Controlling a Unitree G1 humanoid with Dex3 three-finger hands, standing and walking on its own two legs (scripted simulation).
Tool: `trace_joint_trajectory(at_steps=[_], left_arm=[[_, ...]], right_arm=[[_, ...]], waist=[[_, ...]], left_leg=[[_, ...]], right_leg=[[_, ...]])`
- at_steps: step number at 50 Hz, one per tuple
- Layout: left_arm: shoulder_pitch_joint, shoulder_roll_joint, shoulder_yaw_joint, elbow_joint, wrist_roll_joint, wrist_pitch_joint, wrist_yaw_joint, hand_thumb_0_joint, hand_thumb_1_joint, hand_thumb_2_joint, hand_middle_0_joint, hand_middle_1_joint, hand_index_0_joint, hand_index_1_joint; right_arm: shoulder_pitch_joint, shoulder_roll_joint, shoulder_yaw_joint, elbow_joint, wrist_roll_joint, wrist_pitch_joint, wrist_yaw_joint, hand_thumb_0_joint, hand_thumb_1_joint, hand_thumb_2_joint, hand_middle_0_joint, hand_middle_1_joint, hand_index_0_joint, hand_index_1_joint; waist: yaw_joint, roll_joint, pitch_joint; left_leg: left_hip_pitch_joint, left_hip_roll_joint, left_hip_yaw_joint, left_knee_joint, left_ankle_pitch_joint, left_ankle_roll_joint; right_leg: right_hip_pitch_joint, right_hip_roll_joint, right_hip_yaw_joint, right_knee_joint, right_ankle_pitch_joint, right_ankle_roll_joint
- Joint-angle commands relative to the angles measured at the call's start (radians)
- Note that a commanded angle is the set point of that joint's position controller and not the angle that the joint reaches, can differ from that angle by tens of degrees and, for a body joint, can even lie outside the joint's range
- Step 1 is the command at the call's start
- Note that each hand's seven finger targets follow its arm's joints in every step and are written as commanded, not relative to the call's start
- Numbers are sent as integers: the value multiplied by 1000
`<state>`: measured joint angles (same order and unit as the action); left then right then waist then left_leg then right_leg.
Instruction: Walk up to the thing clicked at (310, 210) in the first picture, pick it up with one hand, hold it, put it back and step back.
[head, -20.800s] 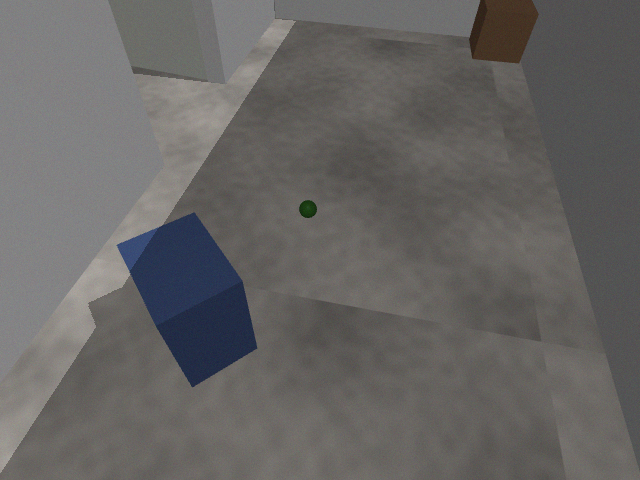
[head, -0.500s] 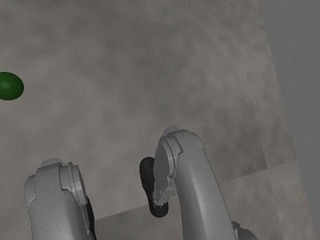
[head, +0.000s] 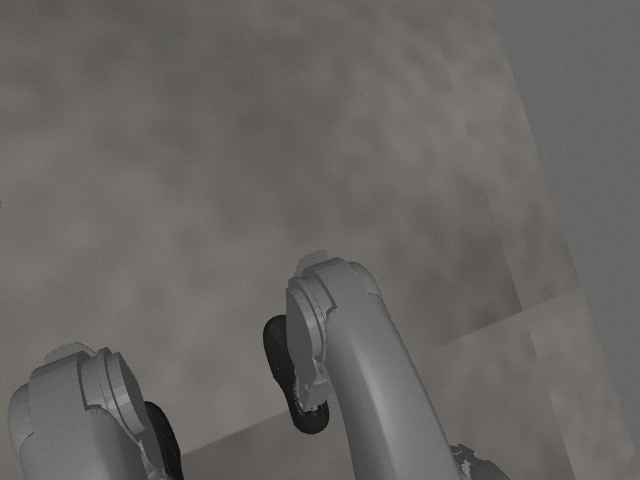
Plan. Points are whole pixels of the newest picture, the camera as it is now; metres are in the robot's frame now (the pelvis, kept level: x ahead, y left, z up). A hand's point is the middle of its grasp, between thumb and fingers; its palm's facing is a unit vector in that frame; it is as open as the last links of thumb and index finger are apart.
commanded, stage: approach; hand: left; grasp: from above
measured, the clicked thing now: out of the picture +0.53 +0.27 -0.30
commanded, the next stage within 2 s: close in in 0.20 s
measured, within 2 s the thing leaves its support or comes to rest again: neither
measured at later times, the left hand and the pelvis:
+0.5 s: hand out of the picture +0.52 +0.28 -0.19, palm faces -0.42 -0.06 -0.91, open 14.1 cm; pelvis +0.00 +0.01 -0.01, yaw +0 degrees
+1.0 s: hand out of the picture +0.51 +0.27 -0.24, palm faces -0.45 -0.08 -0.89, open 14.2 cm; pelvis -0.01 +0.00 -0.02, yaw -2 degrees
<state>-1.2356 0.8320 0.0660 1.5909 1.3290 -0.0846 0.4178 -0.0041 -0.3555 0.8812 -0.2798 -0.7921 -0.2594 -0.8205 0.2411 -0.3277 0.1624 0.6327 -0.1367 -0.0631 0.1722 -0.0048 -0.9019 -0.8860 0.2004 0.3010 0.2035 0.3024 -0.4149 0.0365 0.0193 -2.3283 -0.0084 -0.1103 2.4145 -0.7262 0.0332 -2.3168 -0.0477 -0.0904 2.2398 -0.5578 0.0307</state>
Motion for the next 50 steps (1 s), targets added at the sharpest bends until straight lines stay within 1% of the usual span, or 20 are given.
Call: trace_joint_trajectory(at_steps=[1, 3, 5, 8, 9, 10, 11, 14, 17, 21, 23, 29, 32, 38, 41, 42, 44, 45, 48, 50], left_arm=[[-132, 286, 25, -142, -82, 61, -42, 0, -475, 951, -179, -884, -157, -906], [-123, 310, 50, -192, -121, 47, -87, 0, -484, 953, -156, -923, -144, -936], [-134, 329, 75, -214, -134, 15, -121, 0, -483, 949, -144, -947, -139, -952], [-242, 304, 57, -324, -144, -70, -156, 0, -502, 959, -116, -988, -119, -986], [-275, 237, 5, -330, -143, -97, -167, 0, -510, 964, -111, -1004, -114, -1001], [-297, 269, 32, -363, -139, -128, -163, 0, -519, 969, -99, -1018, -105, -1011], [-301, 205, -27, -332, -131, -150, -157, 0, -520, 967, -90, -1030, -100, -1019], [-335, 228, -35, -346, -95, -196, -106, 0, -542, 987, -84, -1002, -85, -1000], [-354, 194, -59, -270, -44, -186, -47, 0, -575, 1004, -80, -989, -72, -997], [-345, 187, -54, -168, 9, -143, 17, 0, -571, 1026, -96, -941, -73, -964], [-324, 212, -38, -147, 28, -117, 41, 0, -573, 1029, -98, -925, -71, -952], [-323, 224, -7, -121, 10, -57, 63, 0, -570, 1051, -78, -930, -42, -967], [-240, 241, 26, -21, -2, -43, 44, 0, -565, 1039, -68, -935, -39, -964], [-235, 366, 85, -66, -16, -79, 18, 0, -552, 1023, -66, -989, -48, -1006], [-263, 440, 106, -139, -15, -118, 27, 0, -549, 1012, -70, -983, -53, -1000], [-267, 438, 102, -137, -9, -125, 30, 0, -547, 1008, -68, -987, -53, -1002], [-264, 452, 91, -150, -11, -141, 45, 0, -556, 1013, -75, -974, -52, -996], [-266, 454, 98, -141, -5, -145, 53, 0, -549, 1006, -65, -973, -48, -989], [-259, 456, 80, -137, 5, -149, 78, 0, -559, 1016, -78, -953, -50, -980], [-256, 436, 73, -106, 11, -142, 87, 0, -550, 1027, -81, -946, -53, -974]], right_arm=[[207, -273, -89, -24, 30, 9, -13, 0, -893, -891, 200, 300, 200, 300], [187, -278, -96, -48, 30, 16, -19, 0, -895, -891, 200, 300, 200, 300], [205, -300, -99, -43, 22, 27, -32, 0, -896, -891, 200, 300, 200, 300], [212, -287, -99, -36, 10, 31, -43, 0, -897, -891, 200, 300, 200, 300], [242, -280, -97, -3, 3, 29, -44, 0, -900, -893, 200, 300, 200, 300], [234, -287, -104, -15, -4, 28, -45, 0, -900, -893, 200, 300, 200, 300], [244, -287, -103, 11, -7, 27, -50, 0, -902, -893, 200, 300, 200, 300], [234, -279, -107, 24, -16, 25, -52, 0, -899, -893, 200, 300, 200, 300], [223, -274, -104, 44, -26, 19, -45, 0, -902, -898, 200, 300, 200, 300], [217, -287, -99, 54, -29, 5, -32, 0, -896, -895, 200, 300, 200, 300], [210, -294, -100, 50, -27, 3, -28, 0, -893, -894, 200, 300, 200, 300], [215, -303, -89, 12, -25, -19, -1, 0, -887, -896, 200, 300, 199, 300], [227, -322, -74, -5, -32, -32, 9, 0, -887, -896, 200, 300, 200, 300], [234, -335, -39, -41, -43, -41, 8, 0, -895, -899, 200, 300, 200, 300], [251, -348, -36, -41, -50, -39, 1, 0, -896, -899, 200, 300, 200, 300], [258, -356, -31, -46, -51, -42, -1, 0, -897, -900, 200, 300, 200, 300], [241, -344, -28, -35, -53, -43, -5, 0, -898, -900, 200, 300, 199, 300], [252, -354, -26, -39, -59, -46, -7, 0, -895, -899, 200, 300, 200, 300], [240, -345, -18, -17, -63, -52, -7, 0, -897, -901, 200, 300, 199, 300], [243, -357, -11, -21, -69, -64, -5, 0, -894, -899, 200, 300, 200, 300]], waist=[[53, 227, -731], [50, 184, -712], [19, 140, -658], [-1, 178, -649], [-19, 211, -624], [-29, 234, -647], [-28, 251, -630], [-13, 338, -700], [-12, 407, -669], [-27, 447, -634], [-12, 463, -649], [-35, 441, -634], [-64, 351, -548], [-60, 279, -575], [-61, 309, -651], [-72, 320, -637], [-53, 358, -672], [-76, 357, -637], [-60, 402, -637], [-82, 394, -566]], left_leg=[[370, -31, 91, -276, 270, 26], [336, -28, 90, -271, 245, 30], [284, -30, 88, -244, 230, 27], [312, -28, 75, -239, 184, 11], [339, -31, 72, -231, 174, 1], [390, -23, 60, -237, 164, -5], [403, -24, 57, -233, 149, -13], [517, -17, 40, -258, 139, -25], [556, -17, 20, -283, 147, -33], [604, -10, -12, -303, 233, -44], [623, -9, -13, -305, 292, -49], [586, -8, -8, -285, 334, -38], [485, -15, 10, -251, 304, -21], [398, -23, 44, -202, 257, 0], [428, -16, 40, -192, 256, -2], [441, -15, 36, -189, 256, -5], [461, -7, 34, -189, 233, -9], [459, -8, 31, -180, 233, -9], [465, -2, 26, -187, 232, -14], [472, 2, 13, -180, 235, -17]], right_leg=[[593, 49, -33, -194, 199, -50], [620, 52, -27, -210, 174, -50], [621, 46, -29, -227, 154, -54], [573, 48, -39, -238, 82, -67], [513, 49, -48, -239, 61, -75], [503, 51, -59, -236, 45, -72], [464, 50, -67, -237, 32, -76], [443, 50, -83, -211, 39, -67], [366, 46, -98, -176, 67, -72], [281, 38, -118, -127, 145, -70], [281, 35, -116, -112, 184, -70], [307, 33, -105, -113, 218, -66], [332, 35, -97, -131, 191, -62], [474, 44, -88, -162, 155, -60], [538, 51, -93, -165, 158, -57], [512, 49, -97, -158, 156, -60], [524, 59, -99, -160, 144, -61], [496, 55, -106, -156, 144, -60], [505, 65, -115, -152, 151, -62], [438, 60, -128, -141, 149, -61]])
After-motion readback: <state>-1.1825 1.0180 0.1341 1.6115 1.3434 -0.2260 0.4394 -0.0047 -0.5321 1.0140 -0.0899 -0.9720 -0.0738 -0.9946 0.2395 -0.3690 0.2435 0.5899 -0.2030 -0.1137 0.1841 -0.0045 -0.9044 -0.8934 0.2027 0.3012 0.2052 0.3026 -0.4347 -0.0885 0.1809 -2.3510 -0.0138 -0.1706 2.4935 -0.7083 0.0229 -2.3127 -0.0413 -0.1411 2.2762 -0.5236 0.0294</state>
